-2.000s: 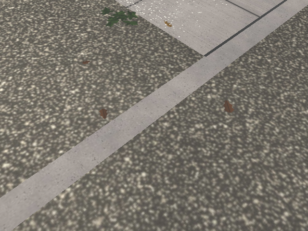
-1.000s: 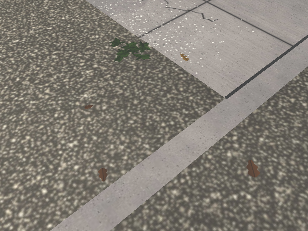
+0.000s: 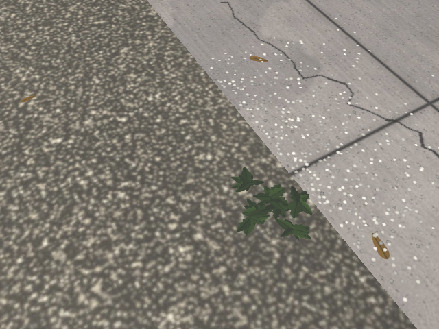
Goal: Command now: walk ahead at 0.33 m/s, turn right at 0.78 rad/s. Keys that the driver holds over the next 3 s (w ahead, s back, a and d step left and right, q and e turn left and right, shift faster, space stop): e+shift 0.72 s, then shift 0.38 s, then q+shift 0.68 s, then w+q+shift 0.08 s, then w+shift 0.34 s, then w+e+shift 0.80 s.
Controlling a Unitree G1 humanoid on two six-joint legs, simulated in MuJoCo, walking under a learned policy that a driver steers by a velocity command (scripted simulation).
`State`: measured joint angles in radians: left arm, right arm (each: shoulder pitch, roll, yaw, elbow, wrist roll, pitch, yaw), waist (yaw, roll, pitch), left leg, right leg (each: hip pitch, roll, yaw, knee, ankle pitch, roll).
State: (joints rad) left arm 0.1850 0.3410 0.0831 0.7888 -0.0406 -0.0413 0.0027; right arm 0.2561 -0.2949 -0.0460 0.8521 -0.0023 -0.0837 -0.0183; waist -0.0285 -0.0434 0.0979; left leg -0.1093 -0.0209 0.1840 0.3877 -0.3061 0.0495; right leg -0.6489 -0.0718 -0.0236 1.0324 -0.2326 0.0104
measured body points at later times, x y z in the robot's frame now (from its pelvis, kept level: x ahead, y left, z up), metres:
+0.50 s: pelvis +0.23 +0.04 +0.00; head +0.27 +0.00 +0.44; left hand +0.51 +0.24 -0.08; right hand +0.32 -0.30 -0.09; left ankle +0.41 +0.16 -0.70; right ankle +0.26 -0.05 -0.74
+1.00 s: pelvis +0.28 +0.07 +0.00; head +0.30 +0.04 +0.44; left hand +0.59 +0.10 -0.09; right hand +0.15 -0.21 -0.12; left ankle +0.41 +0.13 -0.74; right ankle +0.18 +0.00 -0.73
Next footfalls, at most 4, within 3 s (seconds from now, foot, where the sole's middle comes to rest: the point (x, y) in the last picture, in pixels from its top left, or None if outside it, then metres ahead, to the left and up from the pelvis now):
0.14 right None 0.30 -0.05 -0.78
0.60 left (184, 318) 0.44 0.10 -0.78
1.02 right None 0.21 -0.03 -0.78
1.46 left None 0.36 0.15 -0.78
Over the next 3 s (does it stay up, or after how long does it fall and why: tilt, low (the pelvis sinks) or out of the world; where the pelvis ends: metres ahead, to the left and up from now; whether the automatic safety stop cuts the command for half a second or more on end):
stays up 1.01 -0.15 -0.02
